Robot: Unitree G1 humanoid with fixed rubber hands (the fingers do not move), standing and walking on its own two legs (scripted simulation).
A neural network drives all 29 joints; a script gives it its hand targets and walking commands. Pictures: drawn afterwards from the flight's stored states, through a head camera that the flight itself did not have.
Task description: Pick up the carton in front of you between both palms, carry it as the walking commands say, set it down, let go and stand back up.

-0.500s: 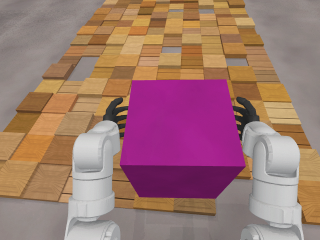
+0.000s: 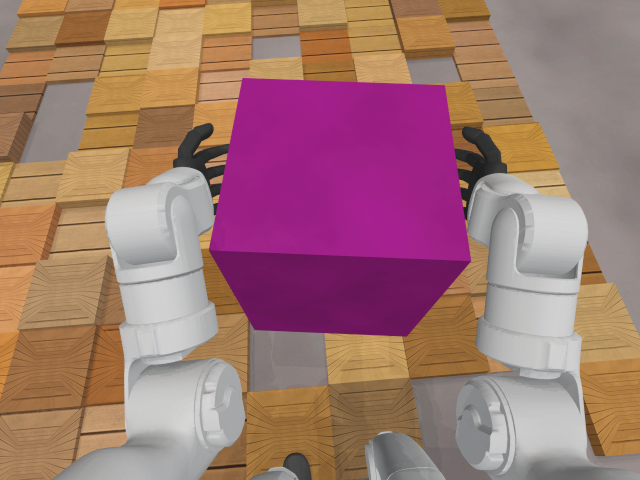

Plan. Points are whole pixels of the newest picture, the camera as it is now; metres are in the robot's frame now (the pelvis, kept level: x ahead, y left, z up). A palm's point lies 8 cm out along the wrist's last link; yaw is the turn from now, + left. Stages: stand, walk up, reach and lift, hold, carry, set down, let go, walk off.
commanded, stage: carry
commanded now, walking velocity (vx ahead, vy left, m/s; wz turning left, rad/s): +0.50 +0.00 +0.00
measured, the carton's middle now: (336, 225) +0.41 -0.02 +0.04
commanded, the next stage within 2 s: none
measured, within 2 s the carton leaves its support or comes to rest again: neither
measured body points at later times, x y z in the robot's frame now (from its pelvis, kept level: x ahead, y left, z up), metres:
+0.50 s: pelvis +0.39 +0.00 +0.00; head +0.42 +0.02 +0.45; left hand +0.77 +0.21 +0.19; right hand +0.81 -0.08 +0.19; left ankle +0.51 +0.06 -0.74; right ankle +0.19 -0.11 -0.67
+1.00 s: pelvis +0.72 +0.03 -0.01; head +0.79 +0.05 +0.44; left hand +1.09 +0.20 +0.09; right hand +1.11 -0.10 +0.09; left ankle +0.55 +0.08 -0.63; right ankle +0.83 -0.04 -0.71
